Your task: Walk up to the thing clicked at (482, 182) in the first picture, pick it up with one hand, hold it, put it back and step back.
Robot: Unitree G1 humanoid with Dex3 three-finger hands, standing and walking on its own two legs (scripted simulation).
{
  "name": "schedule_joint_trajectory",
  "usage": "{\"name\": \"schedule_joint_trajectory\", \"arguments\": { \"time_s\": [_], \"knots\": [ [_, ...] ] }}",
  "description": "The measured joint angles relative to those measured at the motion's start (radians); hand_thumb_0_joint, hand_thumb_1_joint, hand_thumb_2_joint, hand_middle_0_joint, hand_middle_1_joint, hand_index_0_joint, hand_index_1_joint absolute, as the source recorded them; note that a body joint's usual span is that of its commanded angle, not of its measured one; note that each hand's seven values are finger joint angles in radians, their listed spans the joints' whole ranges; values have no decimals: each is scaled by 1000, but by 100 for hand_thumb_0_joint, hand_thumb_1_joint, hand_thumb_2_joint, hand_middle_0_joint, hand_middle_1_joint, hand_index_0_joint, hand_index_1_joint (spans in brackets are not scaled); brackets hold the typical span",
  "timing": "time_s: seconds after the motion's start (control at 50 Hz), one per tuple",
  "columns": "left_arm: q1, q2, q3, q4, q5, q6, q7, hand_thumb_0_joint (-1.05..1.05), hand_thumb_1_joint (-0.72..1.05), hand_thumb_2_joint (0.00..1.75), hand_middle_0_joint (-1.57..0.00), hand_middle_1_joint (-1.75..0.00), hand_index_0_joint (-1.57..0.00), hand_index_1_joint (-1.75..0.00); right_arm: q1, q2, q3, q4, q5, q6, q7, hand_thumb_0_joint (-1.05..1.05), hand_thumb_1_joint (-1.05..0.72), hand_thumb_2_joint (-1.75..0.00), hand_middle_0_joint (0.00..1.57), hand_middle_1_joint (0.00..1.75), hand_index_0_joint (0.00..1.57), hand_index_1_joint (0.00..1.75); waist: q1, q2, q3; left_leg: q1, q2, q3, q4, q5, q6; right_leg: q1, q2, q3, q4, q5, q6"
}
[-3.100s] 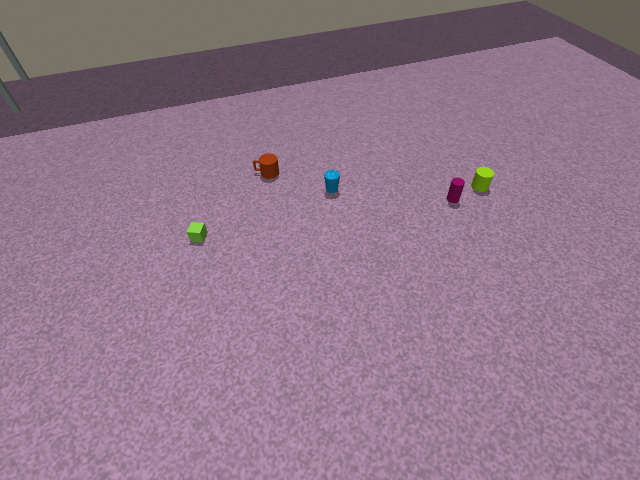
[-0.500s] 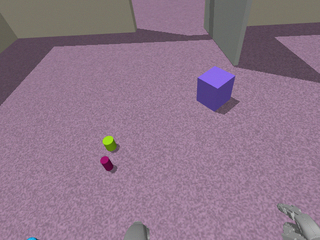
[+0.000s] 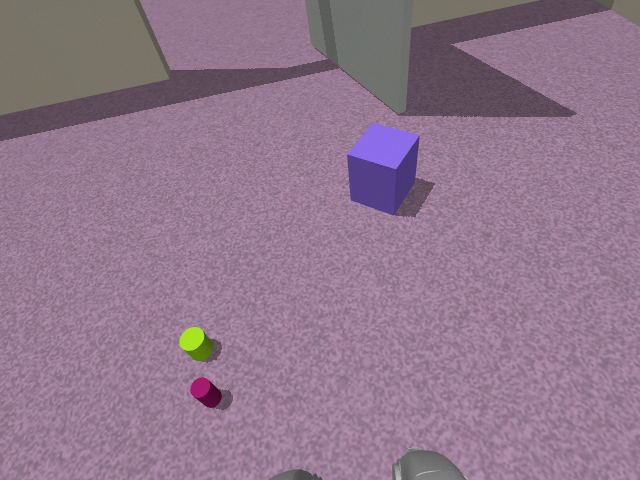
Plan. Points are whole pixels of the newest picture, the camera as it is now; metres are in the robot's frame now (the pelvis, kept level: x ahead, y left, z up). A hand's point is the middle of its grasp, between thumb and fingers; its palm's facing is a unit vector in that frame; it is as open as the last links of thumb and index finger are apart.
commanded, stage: walk up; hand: left
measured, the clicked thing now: (196, 344) +0.64 +0.47 -0.69
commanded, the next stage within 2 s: none
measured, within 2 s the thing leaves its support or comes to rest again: neither
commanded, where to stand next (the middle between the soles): +0.19 +0.43 m, yaw -27 degrees
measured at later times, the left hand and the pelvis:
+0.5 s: hand out of the picture +0.20 +0.55 -0.13, palm faces -0.20 -0.78 -0.59, open 7.4 cm; pelvis +0.06 +0.24 +0.00, yaw -11 degrees
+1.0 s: hand out of the picture +0.27 +0.78 -0.13, palm faces -0.24 -0.71 -0.66, open 7.4 cm; pelvis +0.09 +0.48 -0.04, yaw -21 degrees
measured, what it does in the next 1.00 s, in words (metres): steps to the left, turning right: left foot, then right foot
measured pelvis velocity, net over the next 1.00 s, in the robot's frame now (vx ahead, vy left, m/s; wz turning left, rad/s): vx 0.09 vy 0.48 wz -0.36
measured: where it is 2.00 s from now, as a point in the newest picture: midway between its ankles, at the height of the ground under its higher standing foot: outside the picture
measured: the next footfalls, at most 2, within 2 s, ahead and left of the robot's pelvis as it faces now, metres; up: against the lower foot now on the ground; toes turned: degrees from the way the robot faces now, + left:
left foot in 0.30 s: +0.13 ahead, +0.33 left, +0.00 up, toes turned -3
right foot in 0.62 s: +0.18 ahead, +0.17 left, +0.00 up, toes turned -18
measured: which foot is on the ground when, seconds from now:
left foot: up 0.00-0.28, down 0.30-0.62, up 0.64-0.92, down 0.94-1.00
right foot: down 0.00-0.32, up 0.34-0.60, down 0.62-0.96, up 0.98-1.00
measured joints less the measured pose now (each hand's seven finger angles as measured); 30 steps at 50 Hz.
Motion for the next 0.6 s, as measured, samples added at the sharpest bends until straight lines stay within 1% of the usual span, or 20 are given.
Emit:
{"name": "schedule_joint_trajectory", "arguments": {
  "time_s": [0.02, 0.06, 0.12, 0.18, 0.24, 0.28, 0.3, 0.32, 0.34, 0.36, 0.38, 0.42, 0.46, 0.5, 0.54, 0.56, 0.6],
  "knots": [
    [-5, 0, -2, -7, -5, 3, 7, 0, 90, 90, -21, -30, -20, -30, -11, 2, 3, 1, 1, 9, -1, 1, -91, -90, 20, 30, 20, 30, 12, 10, 5, -45, -3, -45, 101, -3, -18, 3, 1, 6, 13, -5, 1],
    [-8, -6, -7, -14, -6, 4, 19, 0, 90, 90, -21, -30, -21, -30, -39, -1, 6, 1, 7, 17, 0, 1, -91, -90, 20, 30, 20, 30, 30, 28, 7, -117, 18, -110, 210, 29, -25, 16, -1, 26, 12, -4, 17],
    [6, -7, -12, -20, 10, 1, 18, 0, 90, 90, -21, -30, -21, -30, -82, -15, 7, -18, 12, 12, 11, 1, -91, -90, 20, 30, 20, 30, 42, 35, 2, -182, 68, -174, 217, 85, -16, 22, -25, 70, 16, -8, 51],
    [23, 2, -13, -23, 30, -4, 10, 0, 89, 90, -21, -30, -21, -30, -117, -36, -3, -43, 11, 7, 24, 1, -91, -90, 20, 30, 20, 30, 52, 29, -11, -197, 114, -205, 152, 116, -4, 0, -56, 126, 46, -29, 70],
    [34, 18, -9, -25, 45, -8, 5, 0, 89, 90, -21, -30, -21, -30, -141, -67, -19, -59, 9, 3, 30, 1, -91, -90, 20, 30, 20, 30, 61, 23, -25, -174, 129, -207, 67, 81, 6, -38, -88, 184, 85, -56, 74],
    [37, 32, -4, -28, 51, -10, 6, 1, 89, 90, -21, -30, -21, -30, -147, -90, -32, -65, 9, -1, 29, 0, -91, -90, 20, 30, 20, 30, 68, 17, -32, -140, 120, -191, 1, 38, 14, -65, -112, 224, 113, -72, 79],
    [36, 41, -2, -27, 50, -9, 8, 1, 89, 90, -21, -30, -21, -30, -146, -101, -38, -68, 9, -6, 27, 0, -91, -90, 20, 30, 20, 30, 69, 14, -35, -115, 111, -178, -48, 37, 17, -78, -126, 243, 128, -81, 83],
    [30, 56, 3, -22, 50, -6, 12, 1, 89, 90, -21, -30, -21, -30, -146, -100, -46, -67, 6, -14, 24, 0, -91, -90, 20, 30, 20, 30, 69, -10, -28, -104, 89, -151, -51, 33, -14, -91, -150, 275, 154, -94, 76],
    [21, 72, 11, -9, 47, 3, 19, 1, 89, 90, -21, -30, -21, -30, -145, -90, -47, -65, 0, -24, 19, 0, -91, -90, 20, 30, 20, 30, 72, -47, -14, -95, 64, -113, -28, 19, -27, -111, -165, 321, 204, -93, 52],
    [9, 77, 16, 13, 42, 15, 29, 1, 89, 90, -21, -30, -21, -30, -136, -82, -42, -64, 2, -34, 15, 0, -91, -90, 20, 30, 20, 30, 70, -58, -9, -92, 58, -92, -7, 3, -28, -134, -143, 343, 279, -134, 36],
    [-7, 74, 16, 38, 37, 26, 40, 1, 89, 90, -21, -30, -21, -30, -125, -75, -35, -58, 6, -41, 11, 0, -91, -90, 20, 30, 20, 30, 63, -52, -8, -89, 60, -86, 1, -5, -22, -157, -106, 332, 362, -173, 25],
    [-28, 74, 12, 73, 22, 29, 45, 1, 90, 90, -21, -30, -20, -30, -107, -41, -18, -38, 8, -39, 3, 0, -91, -90, 20, 30, 20, 30, 46, -60, -2, -58, 58, -64, -36, 5, -2, -196, -55, 266, 479, -173, 21],
    [-34, 71, 7, 85, 4, 23, 37, 1, 90, 90, -21, -30, -20, -30, -85, -6, -1, -23, 9, -36, -5, 0, -91, -90, 20, 30, 20, 30, 28, -78, 6, -16, 47, -34, -101, 28, 20, -212, -29, 180, 492, -144, 22],
    [-38, 55, -1, 83, -6, 15, 25, 1, 90, 90, -21, -30, -20, -30, -60, 12, 10, -17, 6, -34, -8, 0, -91, -90, 20, 30, 20, 30, 12, -81, 18, 23, 34, -7, -164, 53, 44, -196, -17, 94, 420, -136, 29],
    [-39, 29, -10, 68, -13, 10, 17, 1, 90, 90, -21, -30, -20, -30, -34, 16, 15, -22, 0, -29, -11, 0, -90, -90, 20, 30, 20, 30, -4, -71, 28, 51, 19, 18, -212, 71, 65, -162, -6, 29, 308, -123, 28],
    [-38, 13, -15, 56, -16, 6, 14, 1, 90, 90, -21, -30, -20, -30, -23, 13, 16, -26, -2, -24, -12, 0, -90, -90, 20, 30, 20, 30, -10, -61, 32, 59, 13, 28, -225, 74, 75, -135, 1, 6, 232, -94, 23],
    [-24, -4, -23, 22, -13, -8, 11, 1, 90, 90, -21, -30, -20, -30, -3, 7, 15, -36, 0, -8, -10, 1, -90, -90, 20, 30, 20, 30, -14, -49, 34, 50, -1, 49, -200, 71, 86, -52, 12, -9, 28, 35, 13]
  ]
}}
